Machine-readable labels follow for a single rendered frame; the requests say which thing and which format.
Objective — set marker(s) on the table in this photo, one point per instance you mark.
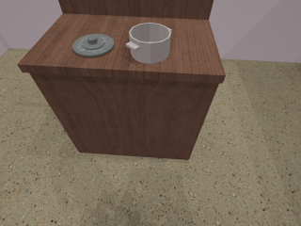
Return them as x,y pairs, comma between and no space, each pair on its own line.
113,104

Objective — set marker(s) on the pot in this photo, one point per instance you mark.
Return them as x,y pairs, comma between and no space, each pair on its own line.
149,42

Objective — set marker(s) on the knob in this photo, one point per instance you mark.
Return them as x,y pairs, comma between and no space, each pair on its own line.
92,39

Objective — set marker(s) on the lid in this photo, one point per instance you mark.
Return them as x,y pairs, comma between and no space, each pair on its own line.
84,48

